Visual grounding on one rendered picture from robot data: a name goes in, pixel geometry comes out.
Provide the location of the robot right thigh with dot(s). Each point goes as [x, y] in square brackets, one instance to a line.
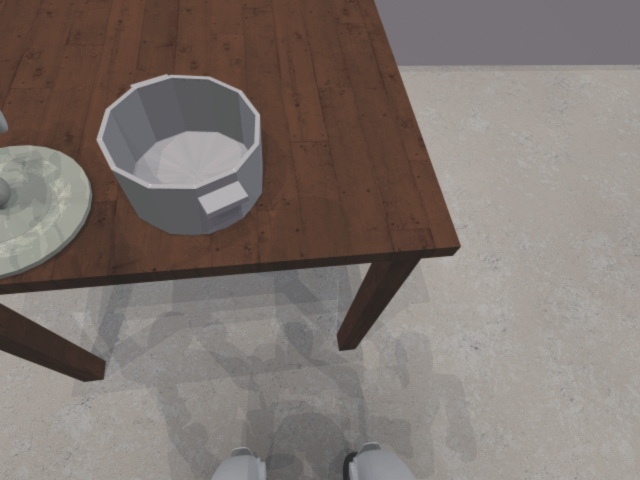
[379, 465]

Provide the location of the pot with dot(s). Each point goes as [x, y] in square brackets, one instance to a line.
[186, 151]

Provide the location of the left robot shin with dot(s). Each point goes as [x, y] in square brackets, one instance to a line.
[240, 451]

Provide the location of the table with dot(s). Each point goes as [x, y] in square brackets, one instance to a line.
[347, 178]

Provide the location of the lid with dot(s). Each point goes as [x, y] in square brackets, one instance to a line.
[50, 200]

